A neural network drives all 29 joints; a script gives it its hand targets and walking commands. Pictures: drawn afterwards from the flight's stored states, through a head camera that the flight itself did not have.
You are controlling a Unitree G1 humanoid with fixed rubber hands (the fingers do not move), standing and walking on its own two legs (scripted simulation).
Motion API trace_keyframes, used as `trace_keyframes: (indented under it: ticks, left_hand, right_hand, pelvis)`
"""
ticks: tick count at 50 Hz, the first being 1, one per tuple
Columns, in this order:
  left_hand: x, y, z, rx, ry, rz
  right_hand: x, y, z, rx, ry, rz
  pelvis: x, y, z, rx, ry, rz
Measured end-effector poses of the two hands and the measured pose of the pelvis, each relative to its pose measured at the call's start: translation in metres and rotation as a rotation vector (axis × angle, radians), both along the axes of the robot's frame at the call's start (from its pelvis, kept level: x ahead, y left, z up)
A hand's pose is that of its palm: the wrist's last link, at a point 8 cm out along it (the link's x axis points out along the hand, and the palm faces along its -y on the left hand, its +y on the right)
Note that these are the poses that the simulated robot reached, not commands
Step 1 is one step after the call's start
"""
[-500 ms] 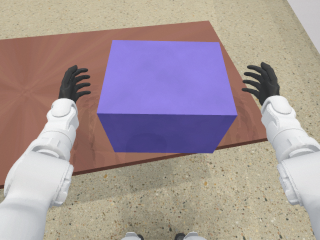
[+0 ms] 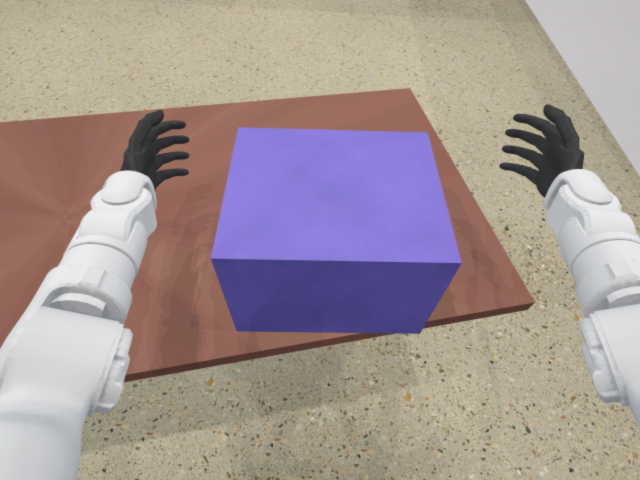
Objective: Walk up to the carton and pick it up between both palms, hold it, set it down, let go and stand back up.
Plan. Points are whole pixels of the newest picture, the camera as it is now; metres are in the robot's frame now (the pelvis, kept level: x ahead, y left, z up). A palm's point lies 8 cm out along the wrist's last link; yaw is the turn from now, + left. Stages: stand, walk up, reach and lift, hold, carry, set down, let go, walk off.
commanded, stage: set down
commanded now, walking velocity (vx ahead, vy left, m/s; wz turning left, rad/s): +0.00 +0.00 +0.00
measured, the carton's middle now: (331, 233) +0.45 +0.00 +0.02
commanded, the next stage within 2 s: none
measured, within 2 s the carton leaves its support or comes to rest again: neither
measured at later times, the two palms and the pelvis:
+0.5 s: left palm (120, 219) +0.39 +0.25 +0.11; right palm (547, 219) +0.39 -0.25 +0.12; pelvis +0.01 -0.01 +0.02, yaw +1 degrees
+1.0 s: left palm (119, 284) +0.33 +0.25 +0.07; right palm (552, 295) +0.32 -0.25 +0.07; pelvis +0.01 +0.00 +0.02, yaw +0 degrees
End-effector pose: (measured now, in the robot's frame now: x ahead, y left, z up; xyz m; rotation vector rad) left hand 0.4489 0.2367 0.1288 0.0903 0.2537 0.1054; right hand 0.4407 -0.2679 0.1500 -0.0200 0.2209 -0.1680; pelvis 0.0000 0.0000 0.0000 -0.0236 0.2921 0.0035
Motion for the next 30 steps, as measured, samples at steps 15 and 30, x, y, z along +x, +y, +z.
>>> trace_keyframes:
  ticks: [15, 30]
  left_hand:
    - [-0.012, 0.004, 0.030, -0.031, 0.008, -0.011]
    - [-0.078, 0.015, -0.033, -0.041, 0.065, 0.009]
  right_hand:
    - [-0.008, 0.007, 0.018, 0.007, 0.009, 0.032]
    - [-0.067, 0.014, -0.050, 0.045, 0.047, 0.027]
  pelvis:
    - [0.006, -0.007, 0.012, 0.011, -0.123, 0.005]
    - [0.010, -0.004, 0.015, 0.013, -0.193, 0.009]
